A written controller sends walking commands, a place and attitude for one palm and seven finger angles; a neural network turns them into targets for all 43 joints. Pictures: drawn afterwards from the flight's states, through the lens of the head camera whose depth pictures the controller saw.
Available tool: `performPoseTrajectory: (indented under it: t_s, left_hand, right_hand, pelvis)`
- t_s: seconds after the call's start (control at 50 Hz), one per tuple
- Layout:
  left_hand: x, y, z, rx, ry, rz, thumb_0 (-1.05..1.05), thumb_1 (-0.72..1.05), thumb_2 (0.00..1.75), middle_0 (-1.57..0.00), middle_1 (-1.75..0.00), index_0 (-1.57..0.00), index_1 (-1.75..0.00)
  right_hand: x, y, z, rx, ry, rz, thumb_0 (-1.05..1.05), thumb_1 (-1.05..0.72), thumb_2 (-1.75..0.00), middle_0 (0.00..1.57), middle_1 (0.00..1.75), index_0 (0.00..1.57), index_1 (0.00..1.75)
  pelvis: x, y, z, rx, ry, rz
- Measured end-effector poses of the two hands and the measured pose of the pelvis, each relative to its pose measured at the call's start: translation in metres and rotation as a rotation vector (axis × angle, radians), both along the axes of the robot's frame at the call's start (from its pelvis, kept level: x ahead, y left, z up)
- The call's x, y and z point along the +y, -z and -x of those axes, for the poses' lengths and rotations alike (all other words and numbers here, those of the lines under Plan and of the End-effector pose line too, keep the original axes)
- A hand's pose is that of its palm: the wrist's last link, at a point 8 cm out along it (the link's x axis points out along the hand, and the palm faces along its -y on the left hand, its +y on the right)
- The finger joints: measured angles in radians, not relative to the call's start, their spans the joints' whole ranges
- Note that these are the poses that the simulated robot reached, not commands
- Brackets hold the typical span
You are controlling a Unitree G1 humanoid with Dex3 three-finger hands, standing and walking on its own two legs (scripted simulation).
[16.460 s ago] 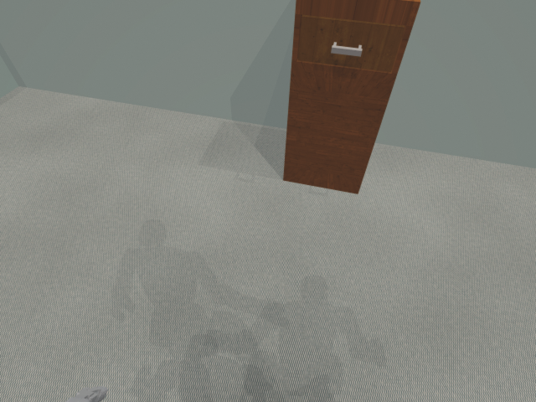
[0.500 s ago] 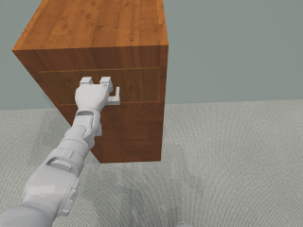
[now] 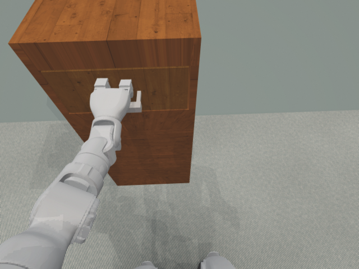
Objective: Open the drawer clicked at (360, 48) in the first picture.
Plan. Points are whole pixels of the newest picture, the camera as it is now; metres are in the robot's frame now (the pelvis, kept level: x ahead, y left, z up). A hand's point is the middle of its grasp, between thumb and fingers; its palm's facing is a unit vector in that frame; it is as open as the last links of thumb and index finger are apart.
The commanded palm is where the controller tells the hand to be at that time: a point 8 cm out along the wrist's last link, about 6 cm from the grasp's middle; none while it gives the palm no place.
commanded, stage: lower the fingers behind the handle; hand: left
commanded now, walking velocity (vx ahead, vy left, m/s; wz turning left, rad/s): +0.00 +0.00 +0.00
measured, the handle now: (121, 101) +0.53 +0.14 +0.02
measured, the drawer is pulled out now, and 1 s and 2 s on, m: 0.00 0.00 0.00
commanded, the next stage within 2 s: lift the fingers back up to retry in 0.16 s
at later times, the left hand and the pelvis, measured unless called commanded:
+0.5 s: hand (116, 115) +0.48 +0.14 +0.03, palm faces -0.03 +0.00 -1.00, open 13.8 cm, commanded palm +0.46 +0.15 +0.09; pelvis +0.00 +0.00 +0.01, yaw +0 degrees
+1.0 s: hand (111, 100) +0.48 +0.14 +0.08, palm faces -0.01 -0.02 -1.00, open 13.8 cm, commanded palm +0.45 +0.15 +0.13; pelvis +0.04 -0.01 +0.03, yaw +0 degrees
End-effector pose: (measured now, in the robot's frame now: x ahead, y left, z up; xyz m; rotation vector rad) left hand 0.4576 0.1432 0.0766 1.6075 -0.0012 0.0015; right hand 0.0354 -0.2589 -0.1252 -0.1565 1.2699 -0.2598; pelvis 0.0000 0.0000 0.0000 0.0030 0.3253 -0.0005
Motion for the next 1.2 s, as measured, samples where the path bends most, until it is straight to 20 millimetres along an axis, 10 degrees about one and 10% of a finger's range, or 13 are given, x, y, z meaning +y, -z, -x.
performPoseTrajectory:
  t_s: [0.54,0.94,1.2]
  left_hand:
    - [-0.001,-0.005,-0.001,0.038,0.033,0.051,0.0,-0.49,0.3,-0.26,-1.23,-0.32,-1.2]
    - [-0.003,-0.056,-0.004,-0.018,0.011,0.057,0.0,-0.49,0.3,-0.35,-1.21,-0.34,-1.21]
    - [0.001,-0.052,0.008,0.02,0.056,0.07,0.0,-0.49,0.3,-0.32,-1.2,-0.32,-1.2]
  right_hand:
    - [-0.002,-0.007,0.009,0.005,0.026,0.008,0.01,-0.91,-0.9,0.2,0.3,0.2,0.3]
    - [0.005,-0.021,-0.074,-0.094,-0.021,-0.049,0.01,-0.91,-0.9,0.2,0.3,0.2,0.3]
    - [-0.005,-0.033,-0.114,-0.178,-0.075,-0.015,0.01,-0.91,-0.9,0.2,0.3,0.2,0.3]
  pelvis:
    - [-0.001,-0.008,-0.003,-0.022,0.006,0.001]
    - [-0.003,-0.028,-0.036,-0.108,0.005,-0.002]
    - [-0.01,-0.029,-0.038,-0.125,-0.007,-0.007]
